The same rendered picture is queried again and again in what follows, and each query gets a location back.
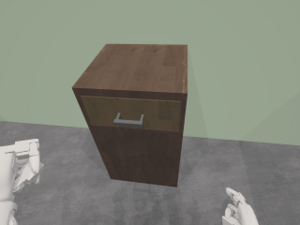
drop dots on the robot left forearm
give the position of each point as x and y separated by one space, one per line
7 211

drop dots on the right robot hand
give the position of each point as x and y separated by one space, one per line
242 215

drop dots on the cabinet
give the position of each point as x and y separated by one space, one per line
143 71

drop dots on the left robot hand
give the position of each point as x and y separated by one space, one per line
24 155

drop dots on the handle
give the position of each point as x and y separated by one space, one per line
128 123

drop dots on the drawer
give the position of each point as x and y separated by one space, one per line
157 113

